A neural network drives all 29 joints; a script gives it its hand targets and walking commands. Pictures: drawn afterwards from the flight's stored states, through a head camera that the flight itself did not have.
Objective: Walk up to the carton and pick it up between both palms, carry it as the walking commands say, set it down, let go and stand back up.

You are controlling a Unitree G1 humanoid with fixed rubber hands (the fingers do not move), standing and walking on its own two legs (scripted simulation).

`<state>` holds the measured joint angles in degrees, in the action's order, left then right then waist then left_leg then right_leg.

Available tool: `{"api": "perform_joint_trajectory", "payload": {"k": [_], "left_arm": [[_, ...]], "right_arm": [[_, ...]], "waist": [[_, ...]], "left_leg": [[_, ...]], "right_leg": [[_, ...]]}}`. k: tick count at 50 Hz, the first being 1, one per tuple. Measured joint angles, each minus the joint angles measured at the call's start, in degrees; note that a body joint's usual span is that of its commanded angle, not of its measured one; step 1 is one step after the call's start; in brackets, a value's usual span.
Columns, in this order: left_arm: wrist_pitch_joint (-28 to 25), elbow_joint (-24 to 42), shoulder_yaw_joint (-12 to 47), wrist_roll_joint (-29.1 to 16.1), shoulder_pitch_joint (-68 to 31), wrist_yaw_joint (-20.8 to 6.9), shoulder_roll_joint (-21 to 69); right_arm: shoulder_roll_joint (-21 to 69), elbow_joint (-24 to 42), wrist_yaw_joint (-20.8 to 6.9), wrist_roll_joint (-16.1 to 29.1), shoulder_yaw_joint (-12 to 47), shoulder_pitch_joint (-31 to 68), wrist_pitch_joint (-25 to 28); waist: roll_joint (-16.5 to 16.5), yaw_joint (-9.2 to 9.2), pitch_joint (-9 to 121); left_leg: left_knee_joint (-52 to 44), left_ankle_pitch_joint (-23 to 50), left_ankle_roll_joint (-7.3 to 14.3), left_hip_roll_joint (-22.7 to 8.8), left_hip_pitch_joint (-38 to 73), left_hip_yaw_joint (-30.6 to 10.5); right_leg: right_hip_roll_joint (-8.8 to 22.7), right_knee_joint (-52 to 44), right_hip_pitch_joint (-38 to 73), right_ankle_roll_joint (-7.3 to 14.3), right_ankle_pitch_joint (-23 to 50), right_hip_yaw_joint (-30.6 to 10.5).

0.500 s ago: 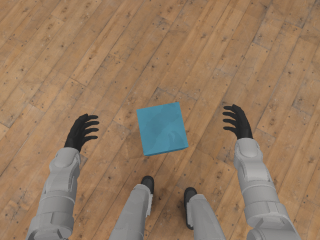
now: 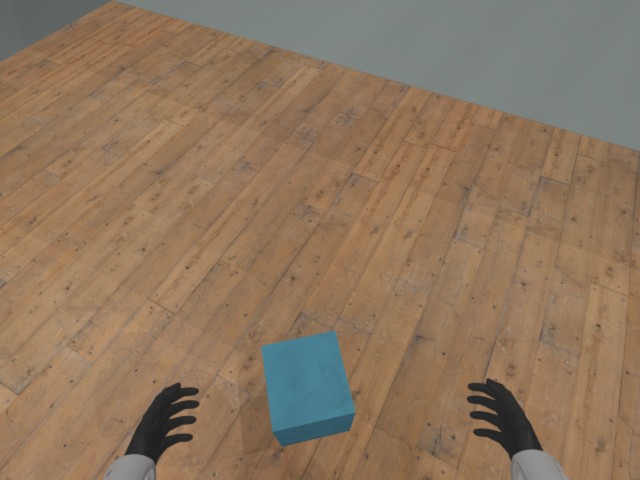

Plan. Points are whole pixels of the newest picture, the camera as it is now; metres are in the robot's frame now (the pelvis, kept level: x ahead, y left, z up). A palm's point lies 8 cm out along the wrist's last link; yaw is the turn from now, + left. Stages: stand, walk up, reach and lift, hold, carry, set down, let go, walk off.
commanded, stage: let go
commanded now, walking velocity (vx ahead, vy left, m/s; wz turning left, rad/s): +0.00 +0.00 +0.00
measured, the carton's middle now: (307, 390) +0.37 +0.06 -0.65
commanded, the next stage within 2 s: stand in 0.46 s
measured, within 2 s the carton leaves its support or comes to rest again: neither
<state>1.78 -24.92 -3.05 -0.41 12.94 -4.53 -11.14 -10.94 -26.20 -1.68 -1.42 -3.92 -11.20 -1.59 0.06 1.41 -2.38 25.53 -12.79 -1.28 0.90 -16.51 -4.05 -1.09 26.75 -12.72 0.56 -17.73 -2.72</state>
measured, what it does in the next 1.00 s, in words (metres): stands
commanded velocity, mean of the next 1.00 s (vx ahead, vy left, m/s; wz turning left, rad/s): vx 0.00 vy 0.00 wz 0.00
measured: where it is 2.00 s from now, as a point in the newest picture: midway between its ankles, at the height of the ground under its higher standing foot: outside the picture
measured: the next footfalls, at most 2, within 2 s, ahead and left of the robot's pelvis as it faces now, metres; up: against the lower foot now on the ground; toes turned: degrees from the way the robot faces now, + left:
none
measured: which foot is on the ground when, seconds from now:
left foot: down 0.00-1.00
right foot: down 0.00-1.00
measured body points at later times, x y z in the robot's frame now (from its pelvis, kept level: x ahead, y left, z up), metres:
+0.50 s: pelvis +0.00 +0.01 +0.00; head +0.00 +0.02 +0.45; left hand +0.17 +0.26 -0.08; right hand +0.17 -0.23 -0.08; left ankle +0.00 +0.14 -0.74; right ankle -0.05 -0.11 -0.74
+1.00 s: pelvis -0.01 +0.03 +0.00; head -0.01 +0.05 +0.45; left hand +0.11 +0.31 -0.12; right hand +0.10 -0.25 -0.10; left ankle +0.00 +0.14 -0.74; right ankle -0.05 -0.11 -0.74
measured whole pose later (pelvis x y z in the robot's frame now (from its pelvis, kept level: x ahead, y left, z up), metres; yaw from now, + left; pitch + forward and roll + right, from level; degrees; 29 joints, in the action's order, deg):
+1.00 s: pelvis -0.01 +0.03 +0.00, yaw -1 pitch -3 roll +0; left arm -0.2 -43.5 -2.9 1.1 14.4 2.0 -17.4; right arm -15.4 -47.2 1.8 -1.4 -3.5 -10.9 1.0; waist -2.2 -0.2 -1.9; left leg 28.8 -14.8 1.3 1.8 -11.3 -1.8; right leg 0.3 26.2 -6.2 -2.0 -17.5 -3.9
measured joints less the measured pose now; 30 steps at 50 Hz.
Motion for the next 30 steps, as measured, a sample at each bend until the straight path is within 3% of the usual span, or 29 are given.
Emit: {"api": "perform_joint_trajectory", "payload": {"k": [11, 23, 30], "left_arm": [[4.9, 0.8, 0.1, 1.5, -0.4, -0.2, -1.1], [10.8, 2.7, 0.5, 1.4, -0.2, 3.0, -1.5], [1.8, -7.9, -1.0, 1.2, -1.0, 4.8, -4.4]], "right_arm": [[-0.6, 1.8, -1.5, 0.0, 1.5, -2.6, -4.5], [-1.2, -1.0, -0.3, 2.4, 2.0, -1.7, -3.6], [-3.2, -11.5, 2.2, -0.3, 0.6, -0.4, 0.5]], "waist": [[-1.2, -1.07, -1.5], [-0.7, -1.14, -0.9], [-1.8, -1.48, 1.1]], "left_leg": [[-1.1, -0.8, -0.2, -0.2, 8.2, 0.1], [2.0, -2.2, 0.9, 0.7, 7.1, 0.4], [5.2, -3.6, 1.5, 0.5, 4.3, 0.8]], "right_leg": [[0.0, -1.2, 8.2, 0.3, -0.6, 0.1], [0.8, 0.0, 8.1, -0.8, -1.2, 0.1], [0.6, 1.5, 6.0, -1.4, -1.7, 0.0]]}}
